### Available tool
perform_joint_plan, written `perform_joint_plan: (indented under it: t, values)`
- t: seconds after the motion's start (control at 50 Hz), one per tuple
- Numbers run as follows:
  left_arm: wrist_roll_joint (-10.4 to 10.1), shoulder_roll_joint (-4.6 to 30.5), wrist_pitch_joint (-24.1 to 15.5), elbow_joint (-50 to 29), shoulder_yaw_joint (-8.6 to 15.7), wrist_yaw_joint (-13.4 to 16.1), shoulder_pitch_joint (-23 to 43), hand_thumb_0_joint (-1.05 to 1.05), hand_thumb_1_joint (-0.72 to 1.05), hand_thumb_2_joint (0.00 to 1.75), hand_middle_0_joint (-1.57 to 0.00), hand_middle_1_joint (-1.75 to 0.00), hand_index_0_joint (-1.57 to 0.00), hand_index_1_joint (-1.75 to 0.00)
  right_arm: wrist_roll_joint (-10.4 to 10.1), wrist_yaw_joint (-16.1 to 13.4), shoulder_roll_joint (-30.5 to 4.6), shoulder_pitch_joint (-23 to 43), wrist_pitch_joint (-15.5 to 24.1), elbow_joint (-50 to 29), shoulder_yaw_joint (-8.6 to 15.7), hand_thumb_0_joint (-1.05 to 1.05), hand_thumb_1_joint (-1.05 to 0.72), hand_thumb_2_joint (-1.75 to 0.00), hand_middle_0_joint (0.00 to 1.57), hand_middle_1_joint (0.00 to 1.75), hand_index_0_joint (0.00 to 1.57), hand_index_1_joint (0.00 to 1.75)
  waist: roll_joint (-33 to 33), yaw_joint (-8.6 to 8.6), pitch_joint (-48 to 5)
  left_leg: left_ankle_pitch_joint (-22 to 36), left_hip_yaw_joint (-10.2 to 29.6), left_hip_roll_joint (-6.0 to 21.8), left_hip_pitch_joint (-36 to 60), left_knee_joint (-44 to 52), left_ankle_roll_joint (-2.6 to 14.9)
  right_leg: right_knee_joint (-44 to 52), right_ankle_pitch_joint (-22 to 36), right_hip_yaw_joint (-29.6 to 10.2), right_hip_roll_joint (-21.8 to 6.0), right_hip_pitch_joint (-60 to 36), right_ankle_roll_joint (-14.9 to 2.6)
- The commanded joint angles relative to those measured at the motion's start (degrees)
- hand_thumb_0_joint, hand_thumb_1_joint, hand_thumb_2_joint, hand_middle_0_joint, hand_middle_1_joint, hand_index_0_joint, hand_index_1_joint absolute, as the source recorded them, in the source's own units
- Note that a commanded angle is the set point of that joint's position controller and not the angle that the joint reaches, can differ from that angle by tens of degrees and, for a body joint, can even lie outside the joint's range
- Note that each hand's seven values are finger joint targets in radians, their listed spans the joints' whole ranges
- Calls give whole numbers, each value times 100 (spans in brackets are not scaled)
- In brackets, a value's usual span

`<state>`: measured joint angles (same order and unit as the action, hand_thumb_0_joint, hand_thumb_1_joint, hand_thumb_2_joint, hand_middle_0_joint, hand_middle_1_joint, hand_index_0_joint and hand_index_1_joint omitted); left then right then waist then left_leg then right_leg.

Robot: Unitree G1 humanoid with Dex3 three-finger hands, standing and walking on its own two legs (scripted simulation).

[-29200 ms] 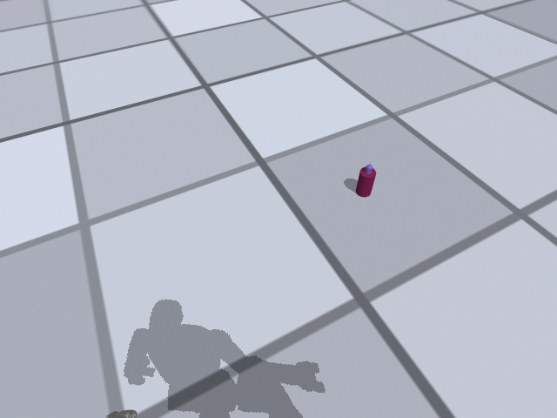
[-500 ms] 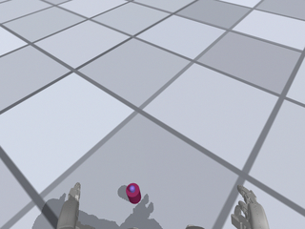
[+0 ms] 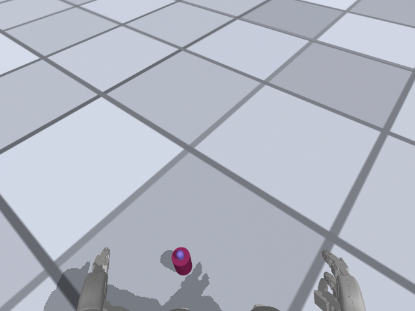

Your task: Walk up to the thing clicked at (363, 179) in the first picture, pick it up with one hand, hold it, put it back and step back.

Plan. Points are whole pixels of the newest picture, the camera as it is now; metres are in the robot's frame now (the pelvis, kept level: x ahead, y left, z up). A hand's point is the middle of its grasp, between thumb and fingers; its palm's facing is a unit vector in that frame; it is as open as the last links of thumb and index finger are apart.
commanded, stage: home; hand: left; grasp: from the side
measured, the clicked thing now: (181, 260) +0.41 +0.15 -0.63
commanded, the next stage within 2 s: stand in 0.34 s
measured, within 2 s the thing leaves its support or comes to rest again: neither
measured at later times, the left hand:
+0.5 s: hand (126, 292) +0.17 +0.18 -0.05, palm faces +0.10 -0.96 -0.27, open 17.5 cm
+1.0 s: hand out of the picture +0.13 +0.22 -0.10, palm faces -0.02 -0.95 -0.33, open 8.0 cm
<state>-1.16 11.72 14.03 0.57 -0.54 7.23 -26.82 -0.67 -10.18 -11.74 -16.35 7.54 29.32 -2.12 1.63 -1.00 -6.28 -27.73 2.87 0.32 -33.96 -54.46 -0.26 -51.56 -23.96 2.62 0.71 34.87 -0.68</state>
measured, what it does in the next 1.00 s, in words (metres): stands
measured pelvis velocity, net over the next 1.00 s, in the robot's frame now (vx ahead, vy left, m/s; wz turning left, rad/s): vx -0.01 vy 0.00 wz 0.00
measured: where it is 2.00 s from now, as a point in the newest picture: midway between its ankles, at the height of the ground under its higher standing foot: outside the picture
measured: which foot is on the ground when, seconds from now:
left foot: down 0.00-1.00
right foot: down 0.00-1.00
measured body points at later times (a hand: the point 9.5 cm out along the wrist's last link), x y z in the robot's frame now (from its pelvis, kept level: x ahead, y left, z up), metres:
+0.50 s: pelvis +0.00 +0.00 +0.00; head +0.02 +0.01 +0.45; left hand +0.16 +0.23 -0.03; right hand +0.16 -0.23 -0.07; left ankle +0.00 +0.12 -0.69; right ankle +0.02 -0.12 -0.69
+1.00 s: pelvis -0.01 +0.00 +0.02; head +0.01 +0.01 +0.47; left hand +0.13 +0.27 -0.08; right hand +0.12 -0.27 -0.09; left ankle +0.00 +0.12 -0.69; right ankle +0.02 -0.11 -0.69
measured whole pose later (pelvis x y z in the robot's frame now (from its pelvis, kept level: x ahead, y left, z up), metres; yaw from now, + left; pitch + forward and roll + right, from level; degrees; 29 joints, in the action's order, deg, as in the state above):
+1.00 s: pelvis -0.01 +0.00 +0.02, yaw +0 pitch +1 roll +0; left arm 2.9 17.1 1.5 33.9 0.7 0.7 -14.2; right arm 3.9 -1.3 -15.9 -11.8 1.4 44.8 0.4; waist -1.1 0.9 0.2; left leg -23.6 1.3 -1.4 -23.4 -45.9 0.4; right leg -46.3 -21.5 1.0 -1.0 25.9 -0.5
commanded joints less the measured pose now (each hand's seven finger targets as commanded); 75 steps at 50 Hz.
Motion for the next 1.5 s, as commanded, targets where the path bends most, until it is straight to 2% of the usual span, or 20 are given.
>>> perform_joint_plan:
  t: [0.0, 0.24, 0.26, 0.32, 0.42, 0.48, 0.62, 0.64, 0.66, 0.72, 0.76, 0.78, 0.8, 0.82, 0.88, 0.92, 1.0, 1.18, 1.26, 1.48]
  values:
    - [69, 659, -295, -1178, 337, 87, 277, 0, -58, 4, -5, -5, -5, -5, -7, -79, -677, 374, 342, -945, 297, 0, -90, -90, 20, 30, 20, 30, -2, -18, -535, 971, -156, -74, 89, 927, 120, 859, 752, 8, 34, -601, -7]
    - [63, 464, -279, -851, 225, 70, -34, 0, -57, 4, -5, -5, -5, -5, 0, -48, -659, 381, 330, -958, 290, 0, -90, -90, 20, 30, 20, 30, 4, -14, -478, 1241, -113, -41, 107, 922, 82, 764, 949, 61, 58, -617, -34]
    - [60, 749, -339, -1392, 397, 106, 381, 0, -57, 4, -5, -5, -5, -5, -3, -59, -697, 339, 328, -936, 326, 0, -90, -90, 20, 30, 20, 30, 61, 13, -690, 1353, -129, -43, 205, 903, 87, 756, 1065, 50, 50, -698, -29]
    - [67, 468, -274, -824, 216, 60, 33, 0, -58, 4, -5, -5, -5, -5, -2, -56, -656, 365, 337, -949, 288, 0, -90, -90, 20, 30, 20, 30, -154, -72, -411, 1119, -161, -56, 93, 894, 116, 840, 890, 32, 52, -572, -2]
    - [78, 667, -318, -1168, 364, 85, 149, 0, -57, 5, -5, -5, -5, -5, -4, -72, -683, 321, 338, -909, 323, 0, -90, -90, 20, 30, 20, 30, 15, 18, -726, 1344, -161, -56, 238, 890, 94, 774, 1082, 22, 36, -716, -21]
    - [59, 471, -268, -822, 221, 76, -20, 0, -33, 29, -20, -29, -20, -29, -3, -60, -670, 346, 342, -905, 297, 0, -90, -90, 20, 30, 20, 30, -50, -13, -397, 1322, -153, -47, 127, 917, 87, 772, 1043, 44, 49, -586, -23]
    - [68, 527, -293, -830, 275, 71, 63, 0, 23, 85, -20, -30, -20, -30, -2, -47, -680, 378, 319, -960, 304, 0, -90, -90, 20, 30, 20, 30, -56, -37, -442, 1199, -133, -48, 106, 941, 92, 803, 923, 55, 51, -591, -22]
    - [64, 767, -344, -1418, 379, 88, 444, 0, 31, 90, -20, -30, -20, -30, -1, -61, -699, 343, 328, -970, 331, 0, -90, -90, 20, 30, 20, 30, 33, 6, -567, 1200, -161, -62, 160, 918, 107, 831, 968, 33, 31, -640, -11]
    - [85, 565, -303, -902, 285, 78, 115, 0, 39, 90, -20, -30, -20, -30, -1, -64, -679, 329, 333, -927, 303, 0, -90, -90, 20, 30, 20, 30, -106, -49, -442, 1122, -186, -64, 164, 915, 116, 851, 883, 14, 32, -600, -3]
    - [60, 644, -333, -1193, 316, 80, 335, 0, 63, 90, -20, -30, -20, -30, 0, -66, -705, 360, 349, -931, 325, 0, -90, -90, 20, 30, 20, 30, 17, -9, -444, 1081, -149, -40, 142, 969, 101, 821, 838, 45, 43, -566, -23]
    - [73, 586, -308, -1001, 298, 73, 130, 0, 79, 90, -20, -30, -20, -30, 9, -63, -673, 355, 346, -940, 314, 0, -90, -90, 20, 30, 20, 30, -83, -24, -482, 1073, -177, -66, 107, 902, 124, 873, 849, 23, 30, -590, -3]
    - [655, 1288, -920, 1010, 533, -193, 1272, 0, 87, 90, -20, -30, -20, -30, 724, 279, -1439, 682, -67, 290, 548, 0, -90, -90, 20, 30, 20, 30, -358, 167, 387, 1862, 251, 161, 478, 1230, 251, 965, 1182, -566, -428, -1127, -334]
    - [732, 1358, -1151, 1523, 579, -332, 1010, 0, 90, 90, -20, -30, -20, -30, 736, 448, -1396, 504, -242, 543, 597, 0, -90, -90, 20, 30, 20, 30, -488, 195, -98, 1867, 65, 162, 685, 1063, 369, 1101, 1336, -763, -553, -1356, -461]
    - [724, 1405, -1284, 1706, 574, -401, 1078, 0, 90, 90, -20, -30, -20, -30, 716, 523, -1338, 486, -321, 577, 587, 0, -90, -90, 20, 30, 20, 30, -588, 135, -130, 1722, 65, 148, 815, 1098, 424, 1147, 1322, -898, -607, -1322, -530]
    - [508, 1444, -1509, 2262, 493, -556, 1289, 0, 90, 90, -20, -30, -20, -30, 471, 760, -1347, 530, -364, 698, 601, 0, -90, -90, 20, 30, 20, 30, -273, 167, -17, 1179, 197, 109, 1091, 1531, 431, 1422, 801, -913, -635, -1359, -415]
    - [414, 1446, -1558, 2712, 494, -595, 1359, 0, 90, 90, -20, -30, -20, -30, 392, 832, -1395, 586, -381, 910, 649, 0, -90, -90, 20, 30, 20, 30, -174, 197, -37, 1301, 262, 132, 1249, 1663, 391, 1523, 1061, -890, -608, -1423, -356]
    - [369, 1468, -1613, 3485, 480, -563, 1590, 0, 90, 90, -20, -30, -20, -30, 375, 886, -1378, 754, -427, 1273, 638, 0, -90, -90, 20, 30, 20, 30, -37, 216, 50, 1726, 438, 242, 1393, 2071, 343, 1563, 1576, -750, -576, -1857, -239]
    - [294, 1594, -1616, 4752, 414, -526, 1710, 0, 90, 90, -20, -30, -20, -30, 299, 881, -1541, 730, -557, 2087, 596, 0, -90, -90, 20, 30, 20, 30, -101, 174, 521, 1672, 584, 358, 1881, 2951, 286, 2473, 1459, -754, -661, -2291, -192]
    - [279, 1683, -1586, 5175, 394, -532, 1820, 0, 90, 90, -20, -30, -20, -30, 276, 884, -1634, 782, -614, 2396, 574, 0, -90, -90, 20, 30, 20, 30, -38, 182, 816, 1204, 660, 400, 1867, 3413, 260, 2826, 1001, -731, -634, -2413, -120]
    - [264, 1771, -1600, 5921, 317, -555, 1958, 0, 90, 90, -20, -30, -20, -30, 212, 898, -1680, 850, -633, 2941, 518, 0, -90, -90, 20, 30, 20, 30, -129, 161, 868, 1421, 581, 445, 2266, 3821, 182, 3327, 1138, -742, -729, -2710, -25]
